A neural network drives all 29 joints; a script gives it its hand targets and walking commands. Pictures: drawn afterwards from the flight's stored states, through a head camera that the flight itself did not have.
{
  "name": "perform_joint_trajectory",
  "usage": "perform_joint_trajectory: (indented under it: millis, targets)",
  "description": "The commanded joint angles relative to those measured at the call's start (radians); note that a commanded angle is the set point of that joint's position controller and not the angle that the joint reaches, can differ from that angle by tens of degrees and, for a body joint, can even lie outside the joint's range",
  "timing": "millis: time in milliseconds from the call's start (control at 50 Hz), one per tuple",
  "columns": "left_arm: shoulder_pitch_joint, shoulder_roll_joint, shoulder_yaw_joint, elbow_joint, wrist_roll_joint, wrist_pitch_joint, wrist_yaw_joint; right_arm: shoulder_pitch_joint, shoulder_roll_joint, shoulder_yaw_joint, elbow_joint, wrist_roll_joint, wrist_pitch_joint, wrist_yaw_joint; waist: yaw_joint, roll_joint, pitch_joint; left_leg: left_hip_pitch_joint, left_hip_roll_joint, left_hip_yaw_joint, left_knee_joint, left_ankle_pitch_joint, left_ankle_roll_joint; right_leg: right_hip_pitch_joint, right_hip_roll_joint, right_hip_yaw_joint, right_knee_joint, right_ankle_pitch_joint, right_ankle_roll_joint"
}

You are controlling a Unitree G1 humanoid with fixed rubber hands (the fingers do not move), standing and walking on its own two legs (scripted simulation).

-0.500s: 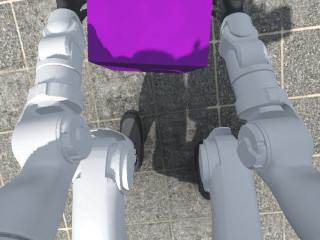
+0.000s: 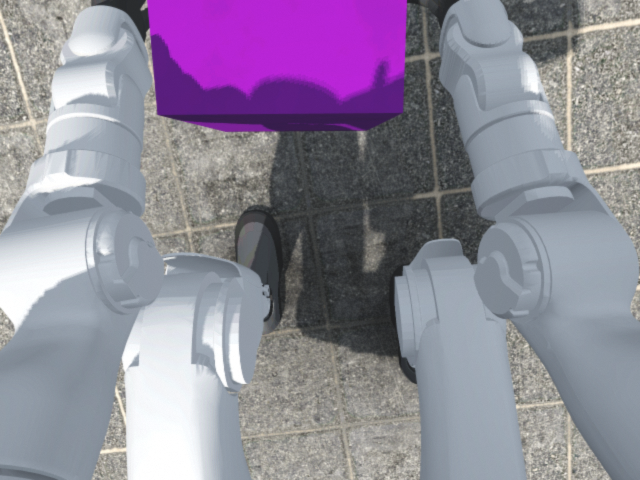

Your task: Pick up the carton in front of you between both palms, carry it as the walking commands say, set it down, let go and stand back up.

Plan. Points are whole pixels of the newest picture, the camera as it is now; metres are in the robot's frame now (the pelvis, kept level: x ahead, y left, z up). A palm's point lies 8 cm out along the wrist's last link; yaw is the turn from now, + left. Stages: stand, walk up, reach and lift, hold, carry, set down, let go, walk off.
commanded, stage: set down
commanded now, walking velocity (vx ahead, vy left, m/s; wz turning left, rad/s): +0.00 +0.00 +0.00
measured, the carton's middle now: (288, 32) +0.53 +0.08 -0.24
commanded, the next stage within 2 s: let go in 1.54 s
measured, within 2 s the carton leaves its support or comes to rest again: neither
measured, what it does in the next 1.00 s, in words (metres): rises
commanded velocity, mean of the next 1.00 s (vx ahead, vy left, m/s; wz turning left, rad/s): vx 0.00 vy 0.00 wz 0.00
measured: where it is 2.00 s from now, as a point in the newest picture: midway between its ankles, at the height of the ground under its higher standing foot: (339, 318)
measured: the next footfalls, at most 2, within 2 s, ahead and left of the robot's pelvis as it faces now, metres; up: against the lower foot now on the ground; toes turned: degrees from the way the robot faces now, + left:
none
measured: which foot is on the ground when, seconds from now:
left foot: down 0.00-1.00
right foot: down 0.00-1.00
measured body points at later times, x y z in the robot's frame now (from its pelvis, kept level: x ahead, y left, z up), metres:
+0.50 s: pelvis +0.00 +0.00 +0.00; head +0.37 +0.01 +0.24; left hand +0.52 +0.26 -0.19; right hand +0.56 -0.14 -0.19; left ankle +0.16 +0.14 -0.34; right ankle +0.08 -0.12 -0.34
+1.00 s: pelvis +0.01 +0.00 +0.09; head +0.34 +0.03 +0.40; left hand +0.52 +0.26 -0.04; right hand +0.58 -0.13 -0.03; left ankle +0.16 +0.14 -0.34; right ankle +0.08 -0.12 -0.34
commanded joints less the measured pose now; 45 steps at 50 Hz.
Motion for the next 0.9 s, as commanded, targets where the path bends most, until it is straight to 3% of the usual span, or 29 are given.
perform_joint_trajectory:
  millis: [0, 100, 160, 200, 240, 280, 380, 460, 540, 640, 760, 880]
  targets:
    - [-0.316, -0.767, -0.195, -0.014, -0.033, 0.003, -0.162, -0.387, 0.578, 0.207, -0.023, 0.001, -0.027, 0.162, -0.046, -0.107, -0.784, 0.693, -0.098, 0.058, -0.017, 0.074, 0.016, 0.078, -0.001, -0.080, -0.291, 0.143, -0.057]
    - [-0.338, -0.705, -0.195, -0.016, -0.047, -0.018, -0.144, -0.347, 0.531, 0.166, 0.011, -0.032, -0.031, 0.153, -0.060, -0.105, -0.775, 0.701, -0.095, 0.052, -0.006, 0.080, 0.005, 0.102, -0.008, -0.074, -0.280, 0.157, -0.053]
    - [-0.309, -0.584, -0.163, 0.008, -0.049, -0.038, -0.111, -0.336, 0.411, 0.144, 0.013, -0.031, -0.044, 0.126, -0.047, -0.098, -0.787, 0.726, -0.085, 0.055, 0.001, 0.092, -0.009, 0.128, -0.019, -0.071, -0.276, 0.166, -0.042]
    - [-0.241, -0.358, -0.099, 0.040, -0.053, -0.065, -0.052, -0.297, 0.183, 0.111, 0.022, -0.018, -0.059, 0.070, -0.040, -0.089, -0.813, 0.759, -0.070, 0.058, 0.003, 0.098, -0.026, 0.162, -0.035, -0.068, -0.279, 0.168, -0.031]
    - [-0.131, 0.045, -0.034, 0.056, -0.071, -0.112, 0.050, -0.209, -0.203, 0.077, 0.018, 0.019, -0.088, -0.028, -0.036, -0.094, -0.848, 0.795, -0.051, 0.063, -0.002, 0.106, -0.035, 0.207, -0.055, -0.072, -0.286, 0.167, -0.015]
    - [-0.165, 0.132, -0.071, 0.063, -0.136, -0.141, 0.092, -0.245, -0.261, 0.115, 0.013, 0.099, -0.102, -0.066, -0.021, -0.093, -0.902, 0.827, -0.041, 0.058, 0.003, 0.141, -0.027, 0.242, -0.061, -0.065, -0.278, 0.198, -0.001]
    - [-0.210, 0.174, -0.161, 0.059, -0.238, -0.180, 0.101, -0.325, -0.240, 0.256, -0.039, 0.269, -0.116, -0.053, 0.045, -0.120, -0.978, 0.846, -0.015, 0.043, 0.024, 0.233, -0.004, 0.252, -0.080, -0.043, -0.253, 0.274, 0.013]
    - [-0.186, 0.193, -0.173, 0.026, -0.265, -0.183, 0.094, -0.321, -0.244, 0.297, -0.067, 0.326, -0.113, -0.046, 0.076, -0.129, -1.064, 0.890, -0.007, 0.058, 0.027, 0.286, 0.004, 0.307, -0.079, -0.045, -0.250, 0.313, 0.019]
    - [-0.142, 0.216, -0.152, -0.068, -0.264, -0.166, 0.094, -0.259, -0.272, 0.270, -0.104, 0.316, -0.100, -0.069, 0.061, -0.105, -1.244, 1.020, -0.014, 0.078, 0.010, 0.333, -0.001, 0.377, -0.065, -0.076, -0.271, 0.341, 0.019]
    - [-0.101, 0.198, -0.141, -0.274, -0.240, -0.104, 0.100, -0.204, -0.284, 0.203, -0.232, 0.278, -0.051, -0.112, 0.027, -0.042, -1.477, 1.212, -0.036, 0.112, -0.052, 0.325, -0.006, 0.466, -0.033, -0.113, -0.349, 0.303, 0.001]
    - [-0.043, 0.135, -0.098, -0.299, -0.159, -0.049, 0.096, -0.139, -0.246, 0.123, -0.168, 0.214, -0.013, -0.106, 0.018, -0.009, -1.200, 1.061, -0.050, 0.130, -0.173, 0.156, -0.014, 0.365, -0.030, -0.114, -0.465, 0.148, -0.010]
    - [0.016, 0.089, -0.077, -0.278, -0.112, -0.053, 0.093, -0.085, -0.221, 0.102, -0.116, 0.203, -0.032, -0.072, 0.026, -0.003, -1.176, 1.085, -0.057, 0.117, -0.269, 0.180, -0.019, 0.328, -0.028, -0.114, -0.547, 0.166, -0.007]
